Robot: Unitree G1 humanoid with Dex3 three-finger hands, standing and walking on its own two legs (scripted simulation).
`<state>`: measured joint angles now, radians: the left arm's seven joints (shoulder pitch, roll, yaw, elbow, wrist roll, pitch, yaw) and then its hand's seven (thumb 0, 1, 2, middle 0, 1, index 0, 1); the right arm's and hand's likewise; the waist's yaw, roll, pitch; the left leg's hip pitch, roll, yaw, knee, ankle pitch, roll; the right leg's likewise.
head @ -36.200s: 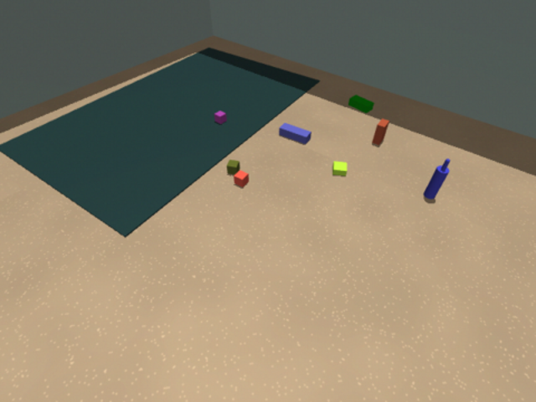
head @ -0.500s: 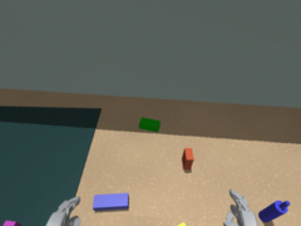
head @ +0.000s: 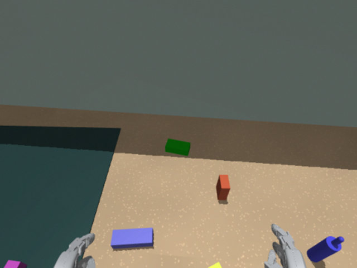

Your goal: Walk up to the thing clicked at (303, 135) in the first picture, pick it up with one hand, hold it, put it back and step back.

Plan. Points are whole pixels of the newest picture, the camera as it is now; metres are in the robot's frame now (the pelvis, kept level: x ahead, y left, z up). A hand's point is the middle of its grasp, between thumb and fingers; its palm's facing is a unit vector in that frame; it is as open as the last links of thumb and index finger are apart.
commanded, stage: home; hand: left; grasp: from above
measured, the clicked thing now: (132, 238) +0.44 +0.23 -0.68
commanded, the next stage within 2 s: stand in 0.02 s
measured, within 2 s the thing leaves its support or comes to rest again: neither
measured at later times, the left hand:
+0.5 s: hand out of the picture +0.09 +0.24 -0.11, palm faces +0.04 -0.94 -0.34, open 7.4 cm
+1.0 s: hand out of the picture +0.03 +0.24 -0.10, palm faces +0.06 -0.94 -0.34, open 7.4 cm
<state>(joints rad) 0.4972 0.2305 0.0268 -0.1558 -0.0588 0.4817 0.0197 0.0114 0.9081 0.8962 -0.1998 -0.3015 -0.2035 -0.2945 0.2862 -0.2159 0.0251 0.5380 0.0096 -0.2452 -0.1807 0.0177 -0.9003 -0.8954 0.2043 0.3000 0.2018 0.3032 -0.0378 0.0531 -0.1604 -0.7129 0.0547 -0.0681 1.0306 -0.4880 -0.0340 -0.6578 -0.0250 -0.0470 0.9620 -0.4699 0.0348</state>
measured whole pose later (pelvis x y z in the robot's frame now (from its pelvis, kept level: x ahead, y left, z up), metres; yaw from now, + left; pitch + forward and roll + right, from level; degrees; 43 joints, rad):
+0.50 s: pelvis +0.00 +0.00 +0.04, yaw +1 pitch +0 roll +0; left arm 0.24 0.30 0.05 0.81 0.04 0.04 0.03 0.01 0.91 0.90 -0.20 -0.30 -0.20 -0.30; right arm 0.20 -0.30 -0.05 0.91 -0.05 -0.02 -0.01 0.01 -0.90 -0.90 0.20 0.30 0.20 0.30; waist 0.02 0.00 0.04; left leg -0.37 0.02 -0.03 0.76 -0.38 -0.02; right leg -0.34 -0.06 -0.03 0.74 -0.39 0.04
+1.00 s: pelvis -0.01 +0.00 +0.06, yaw +2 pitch -4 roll -1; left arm 0.17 0.30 0.03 1.11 0.03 0.01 0.02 0.01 0.91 0.90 -0.20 -0.30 -0.21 -0.30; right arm 0.15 -0.29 -0.03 1.09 -0.02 0.00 -0.01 0.01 -0.90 -0.90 0.20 0.30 0.20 0.30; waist 0.02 0.02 0.06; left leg -0.17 0.02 -0.05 0.46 -0.21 -0.03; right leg -0.12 -0.06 -0.06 0.43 -0.22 0.04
